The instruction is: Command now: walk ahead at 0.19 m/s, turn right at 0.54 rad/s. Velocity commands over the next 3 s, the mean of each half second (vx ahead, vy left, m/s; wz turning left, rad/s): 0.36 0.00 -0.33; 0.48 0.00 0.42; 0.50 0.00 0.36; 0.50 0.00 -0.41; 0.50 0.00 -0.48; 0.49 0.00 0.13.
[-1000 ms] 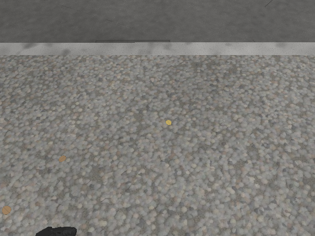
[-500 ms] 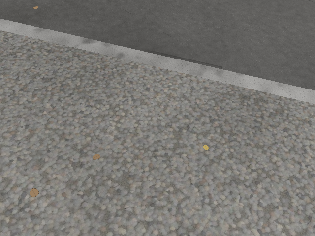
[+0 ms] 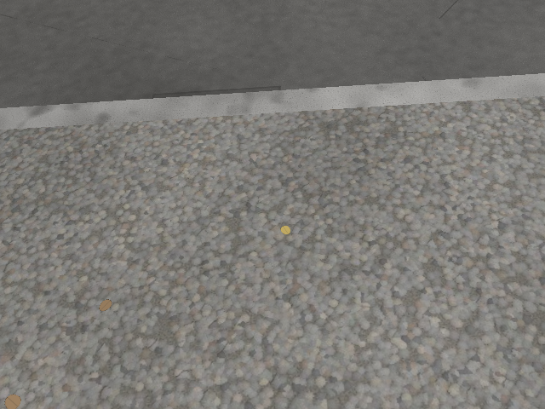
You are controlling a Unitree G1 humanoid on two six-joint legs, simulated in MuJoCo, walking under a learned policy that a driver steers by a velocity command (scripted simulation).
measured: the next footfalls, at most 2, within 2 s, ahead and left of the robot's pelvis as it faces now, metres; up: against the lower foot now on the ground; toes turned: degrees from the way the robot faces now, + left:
left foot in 0.28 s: +0.17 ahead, +0.14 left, +0.00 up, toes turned -15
right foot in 0.70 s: +0.37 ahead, -0.15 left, +0.00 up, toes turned -1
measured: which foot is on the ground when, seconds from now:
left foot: up 0.00-0.26, down 0.28-0.70, up 0.72-1.00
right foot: down 0.00-0.28, up 0.30-0.68, down 0.70-1.00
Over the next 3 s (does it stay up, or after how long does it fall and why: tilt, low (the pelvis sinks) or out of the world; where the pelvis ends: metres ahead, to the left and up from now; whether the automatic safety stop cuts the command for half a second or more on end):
stays up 1.47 0.01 0.00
